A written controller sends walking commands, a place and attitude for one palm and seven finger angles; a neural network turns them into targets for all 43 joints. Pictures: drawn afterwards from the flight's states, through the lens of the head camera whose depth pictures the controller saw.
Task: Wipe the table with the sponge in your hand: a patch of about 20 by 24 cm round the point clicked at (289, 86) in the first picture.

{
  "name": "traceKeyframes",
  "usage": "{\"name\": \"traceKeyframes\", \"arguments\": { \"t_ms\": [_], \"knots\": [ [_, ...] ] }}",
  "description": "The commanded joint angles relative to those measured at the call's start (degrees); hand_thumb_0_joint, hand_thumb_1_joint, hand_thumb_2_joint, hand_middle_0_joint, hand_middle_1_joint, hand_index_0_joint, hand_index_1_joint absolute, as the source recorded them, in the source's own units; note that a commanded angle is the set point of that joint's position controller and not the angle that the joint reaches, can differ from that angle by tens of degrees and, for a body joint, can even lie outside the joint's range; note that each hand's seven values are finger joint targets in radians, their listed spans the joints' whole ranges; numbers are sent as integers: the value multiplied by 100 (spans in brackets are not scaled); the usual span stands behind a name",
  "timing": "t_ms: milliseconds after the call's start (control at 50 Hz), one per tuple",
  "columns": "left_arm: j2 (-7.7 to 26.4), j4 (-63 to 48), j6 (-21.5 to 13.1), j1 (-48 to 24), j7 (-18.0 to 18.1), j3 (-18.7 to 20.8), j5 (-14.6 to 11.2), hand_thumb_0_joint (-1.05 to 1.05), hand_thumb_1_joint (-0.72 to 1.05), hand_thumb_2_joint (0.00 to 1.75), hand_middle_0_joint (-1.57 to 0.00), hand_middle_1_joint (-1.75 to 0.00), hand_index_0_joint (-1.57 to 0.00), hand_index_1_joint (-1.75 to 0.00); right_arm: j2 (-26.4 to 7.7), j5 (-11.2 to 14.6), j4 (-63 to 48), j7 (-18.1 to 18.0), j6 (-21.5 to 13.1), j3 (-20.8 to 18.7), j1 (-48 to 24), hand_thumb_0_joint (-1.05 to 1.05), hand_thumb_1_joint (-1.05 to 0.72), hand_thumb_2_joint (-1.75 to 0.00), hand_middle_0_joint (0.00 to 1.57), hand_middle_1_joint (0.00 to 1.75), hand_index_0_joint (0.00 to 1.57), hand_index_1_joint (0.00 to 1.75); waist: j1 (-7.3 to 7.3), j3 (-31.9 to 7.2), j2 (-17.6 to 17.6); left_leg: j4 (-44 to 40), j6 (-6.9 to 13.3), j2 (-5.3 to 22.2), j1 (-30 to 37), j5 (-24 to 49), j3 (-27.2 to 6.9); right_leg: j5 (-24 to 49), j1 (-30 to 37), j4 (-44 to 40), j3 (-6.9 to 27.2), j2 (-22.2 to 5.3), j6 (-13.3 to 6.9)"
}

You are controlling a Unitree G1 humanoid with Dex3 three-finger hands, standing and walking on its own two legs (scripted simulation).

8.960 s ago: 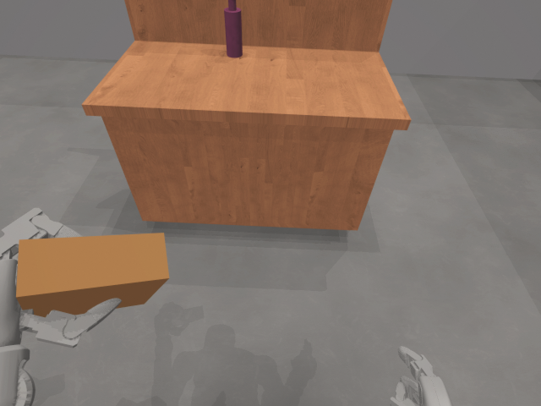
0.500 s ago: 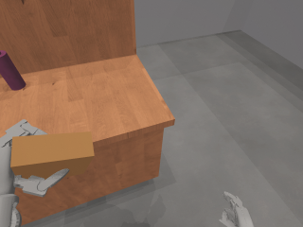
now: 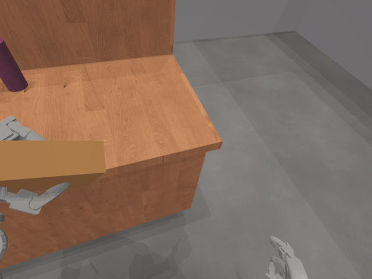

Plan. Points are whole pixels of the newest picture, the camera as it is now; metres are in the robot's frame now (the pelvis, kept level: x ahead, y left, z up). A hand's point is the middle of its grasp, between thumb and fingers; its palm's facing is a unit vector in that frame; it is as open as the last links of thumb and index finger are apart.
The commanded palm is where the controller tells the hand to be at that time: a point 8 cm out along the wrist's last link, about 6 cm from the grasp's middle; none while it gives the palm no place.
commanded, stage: shuffle to correct the standing spot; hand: left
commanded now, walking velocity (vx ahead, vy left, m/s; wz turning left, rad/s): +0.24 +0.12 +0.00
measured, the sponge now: (68, 167) +0.25 +0.24 +0.14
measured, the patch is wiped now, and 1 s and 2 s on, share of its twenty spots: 0.00 0.00 0.00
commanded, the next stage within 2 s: come to a stop and stand still in 1.20 s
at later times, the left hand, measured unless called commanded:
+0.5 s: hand (46, 141) +0.27 +0.27 +0.17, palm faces +0.41 -0.84 -0.36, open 9.4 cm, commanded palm +0.22 +0.31 +0.18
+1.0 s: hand (44, 118) +0.33 +0.30 +0.16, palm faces +0.42 -0.82 -0.40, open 9.4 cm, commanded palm +0.27 +0.33 +0.18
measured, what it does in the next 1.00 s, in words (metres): walks ahead: left foot, then right foot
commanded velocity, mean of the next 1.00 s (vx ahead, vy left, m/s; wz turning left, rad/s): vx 0.19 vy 0.10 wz -0.02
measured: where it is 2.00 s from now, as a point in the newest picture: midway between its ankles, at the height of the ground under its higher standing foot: outside the picture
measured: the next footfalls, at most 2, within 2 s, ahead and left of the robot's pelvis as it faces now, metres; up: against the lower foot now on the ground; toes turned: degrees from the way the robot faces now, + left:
left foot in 0.52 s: +0.13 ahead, +0.11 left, +0.00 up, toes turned +1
right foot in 0.76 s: +0.18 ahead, -0.01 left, +0.00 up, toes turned +0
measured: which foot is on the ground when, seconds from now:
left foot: down 0.00-0.42, up 0.44-0.50, down 0.52-0.76, up 0.78-1.00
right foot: down 0.00-0.52, up 0.54-0.74, down 0.76-1.00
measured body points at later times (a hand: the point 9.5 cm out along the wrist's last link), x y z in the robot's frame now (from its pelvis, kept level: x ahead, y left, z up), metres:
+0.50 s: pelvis +0.06 +0.02 -0.02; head +0.08 +0.05 +0.43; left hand +0.24 +0.31 +0.19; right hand +0.25 -0.20 -0.09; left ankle +0.07 +0.10 -0.73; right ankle +0.03 -0.12 -0.74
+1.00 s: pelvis +0.12 +0.05 +0.00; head +0.13 +0.06 +0.45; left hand +0.30 +0.35 +0.18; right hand +0.27 -0.20 -0.09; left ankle +0.13 +0.20 -0.72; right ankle +0.13 -0.05 -0.74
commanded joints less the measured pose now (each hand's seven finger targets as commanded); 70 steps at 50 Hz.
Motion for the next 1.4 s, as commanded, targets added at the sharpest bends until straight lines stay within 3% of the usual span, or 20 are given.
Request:
{"name": "traceKeyframes", "arguments": {
  "t_ms": [0,140,320,420,480,500,580,680,720,760,820,860,940,1020,1080,1160,1200,1260,1320,1380],
  "knots": [
    [358,-1476,-538,-209,52,-49,-39,0,10,130,-120,-160,-120,-160,-804,6,-899,108,-443,-403,-577,0,-90,-90,20,30,20,30,-142,-1162,877,-684,-22,549,-224,-537,-677,36,634,-175,352,-241,-255],
    [571,-825,-382,-9,76,264,-91,0,10,130,-120,-160,-120,-160,-812,77,-930,58,-74,-374,-566,0,-90,-90,20,30,20,30,-225,-654,445,-650,51,663,-513,-602,-994,-305,13,433,139,-173,-282],
    [832,-2027,-430,-390,94,360,-126,0,10,130,-120,-160,-120,-160,-799,98,-1128,204,-96,-397,-669,0,-90,-90,20,30,20,30,-164,-1518,814,1004,-269,426,-81,3175,-428,1894,1124,788,72,-314,-501],
    [955,-1713,-445,368,251,772,-265,0,10,130,-120,-160,-120,-160,-800,179,-951,261,43,-486,-611,0,-90,-90,20,30,20,30,-15,-1096,-507,2360,-134,374,-2306,-1815,-730,2705,1870,319,2218,-2136,-1426],
    [673,-1790,-390,109,214,573,-259,0,10,130,-120,-160,-120,-160,-716,142,-799,164,199,-398,-512,0,-90,-90,20,30,20,30,-511,-899,1456,-527,14,379,683,326,-824,645,-844,2222,68,-340,-310],
    [666,-2122,-422,-154,196,432,-191,0,10,130,-120,-160,-120,-160,-806,128,-911,176,144,-484,-617,0,-90,-90,20,30,20,30,-479,-1038,2819,-774,221,1260,1764,2157,-2208,-1436,-2191,3507,-336,247,-31],
    [852,-1643,-287,-424,128,484,-85,0,10,130,-120,-160,-120,-160,-818,70,-921,181,122,-523,-624,0,-90,-90,20,30,20,30,-349,-578,1080,-866,1000,1640,418,1589,-2370,-1764,-2050,3972,126,-130,-75],
    [811,-1565,-356,334,127,573,-102,0,10,130,-120,-160,-120,-160,-800,161,-979,157,-2,-401,-751,0,-90,-90,20,30,20,30,-111,-1028,1264,-523,488,992,-1122,185,-879,-613,719,917,-416,-60,-95],
    [983,-1343,-339,720,137,726,-114,0,10,130,-120,-160,-120,-160,-731,139,-975,123,81,-382,-771,0,-90,-90,20,30,20,30,-60,-1190,177,771,211,427,-2118,-1274,-427,-631,1910,-260,352,-576,-277],
    [1037,-1414,-281,461,102,853,-251,0,10,130,-120,-160,-120,-160,-812,99,-1009,82,132,-522,-691,0,-90,-90,20,30,20,30,-174,-886,-1274,3575,-177,-87,-2488,-1546,-184,-2583,742,-1740,3269,-2326,-1125],
    [957,-1599,-262,40,73,723,-254,0,10,130,-120,-160,-120,-160,-917,168,-825,131,100,-596,-592,0,-90,-90,20,30,20,30,-312,-642,-401,3962,-260,435,-2372,-1143,-699,-2317,-139,-1545,3026,-2349,-1434],
    [774,-1436,-274,166,159,544,-187,0,10,130,-120,-160,-120,-160,-721,94,-715,91,94,-447,-556,0,-90,-90,20,30,20,30,-348,-751,-41,2891,-210,612,-1637,-890,-514,-724,-479,-1103,1697,-1988,-1156],
    [721,-1534,-286,90,318,404,-119,0,10,130,-120,-160,-120,-160,-559,-9,-642,-59,-128,-386,-626,0,-90,-90,20,30,20,30,-252,-1223,160,43,-140,-14,159,-138,554,-166,-241,-184,364,-1103,-617],
    [792,-1937,-369,60,330,397,-58,0,10,130,-120,-160,-120,-160,-887,137,-831,-60,-248,-636,-681,0,-90,-90,20,30,20,30,-171,-1479,1225,-65,416,1181,1321,2570,-888,315,-718,1558,-146,-291,-60],
    [882,-1882,-288,152,245,537,-2,0,10,130,-120,-160,-120,-160,-884,143,-913,20,-150,-561,-772,0,-90,-90,20,30,20,30,-188,-850,1545,51,334,1055,-30,2468,-729,-224,9,647,-527,-178,-89],
    [818,-1602,-347,373,226,642,-136,0,10,130,-120,-160,-120,-160,-817,209,-896,53,-59,-673,-611,0,-90,-90,20,30,20,30,-280,-1143,-906,1405,-199,83,-671,981,205,2178,802,-49,832,-1216,-728],
    [820,-1567,-304,561,245,774,-211,0,10,130,-120,-160,-120,-160,-750,162,-836,29,4,-587,-552,0,-90,-90,20,30,20,30,-332,-1287,-462,362,-166,210,-100,696,151,1859,617,234,607,-1171,-616],
    [633,-1643,-280,542,158,506,-158,0,10,130,-120,-160,-120,-160,-790,141,-913,-5,30,-507,-715,0,-90,-90,20,30,20,30,-337,-980,1901,-650,302,1167,819,2396,-1183,-559,-899,1868,-467,-37,-12],
    [728,-1722,-209,33,133,440,-74,0,10,130,-120,-160,-120,-160,-716,86,-877,16,-30,-434,-767,0,-90,-90,20,30,20,30,-259,-971,1385,-257,242,1247,1080,3816,-842,-934,-820,979,-574,-51,-61],
    [648,-1597,-103,-116,153,309,-76,0,10,130,-120,-160,-120,-160,-751,127,-919,23,1,-404,-752,0,-90,-90,20,30,20,30,-214,-1351,602,597,-126,792,-66,2947,-343,1896,1155,-190,-156,-276,-265]
  ]
}}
